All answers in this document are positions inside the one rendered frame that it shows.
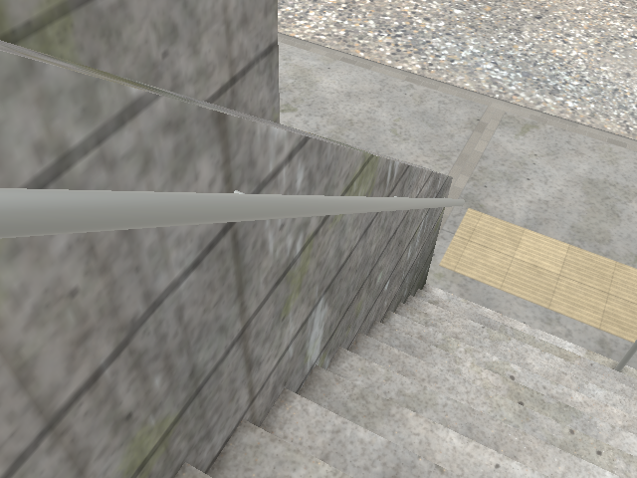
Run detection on stairs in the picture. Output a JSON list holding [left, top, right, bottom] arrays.
[[174, 284, 637, 478]]

